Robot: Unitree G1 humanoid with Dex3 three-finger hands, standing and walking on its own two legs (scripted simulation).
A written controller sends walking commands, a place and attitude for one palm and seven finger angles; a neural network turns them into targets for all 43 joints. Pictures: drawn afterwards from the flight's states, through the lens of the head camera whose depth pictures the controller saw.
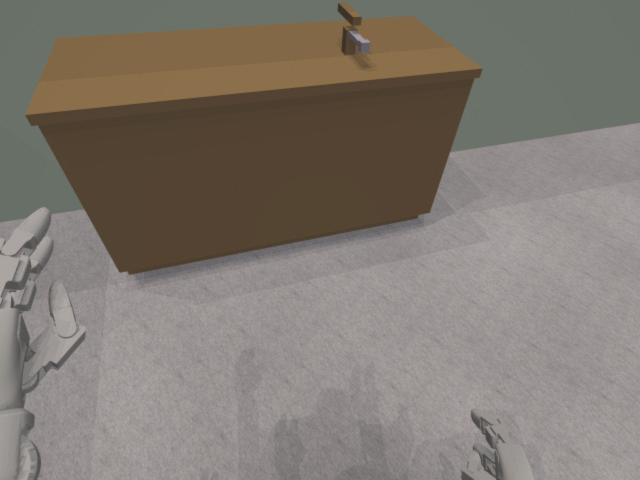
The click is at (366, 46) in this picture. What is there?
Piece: tap's lever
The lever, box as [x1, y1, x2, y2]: [358, 39, 370, 52]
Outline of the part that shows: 367,39 359,40 358,50 360,52 365,52 369,50 370,42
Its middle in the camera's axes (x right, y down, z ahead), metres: +0.13 -0.57 +1.15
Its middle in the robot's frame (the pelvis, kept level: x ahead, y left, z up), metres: +1.26 -0.06 +0.03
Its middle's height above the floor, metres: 0.81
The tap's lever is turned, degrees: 0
